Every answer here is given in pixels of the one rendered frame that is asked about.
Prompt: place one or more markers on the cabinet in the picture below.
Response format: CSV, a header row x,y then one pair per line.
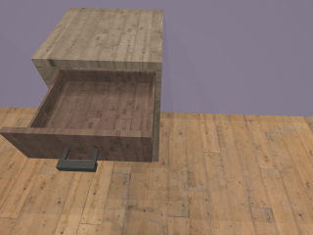
x,y
106,39

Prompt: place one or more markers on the handle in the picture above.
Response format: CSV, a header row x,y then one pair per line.
x,y
77,165

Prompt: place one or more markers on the drawer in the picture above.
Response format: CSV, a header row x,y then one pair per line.
x,y
85,110

